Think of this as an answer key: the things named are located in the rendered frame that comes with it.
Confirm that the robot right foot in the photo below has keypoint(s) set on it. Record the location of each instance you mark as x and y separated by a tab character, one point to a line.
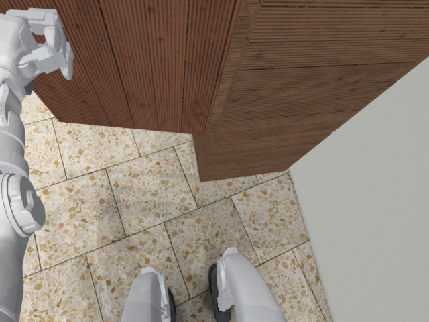
225	314

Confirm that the robot left hand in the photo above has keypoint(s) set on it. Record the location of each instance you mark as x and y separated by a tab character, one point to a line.
22	55

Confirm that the left robot forearm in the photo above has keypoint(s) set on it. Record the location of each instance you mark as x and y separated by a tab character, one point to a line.
12	131

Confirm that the right robot shin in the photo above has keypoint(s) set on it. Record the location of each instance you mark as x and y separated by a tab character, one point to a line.
225	299

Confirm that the cupboard door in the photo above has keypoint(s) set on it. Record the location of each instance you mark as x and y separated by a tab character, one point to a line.
138	64

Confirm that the robot left upper arm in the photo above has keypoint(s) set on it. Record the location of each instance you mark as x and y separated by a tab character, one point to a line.
21	213

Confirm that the handle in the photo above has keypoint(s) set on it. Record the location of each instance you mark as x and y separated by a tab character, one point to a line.
29	88

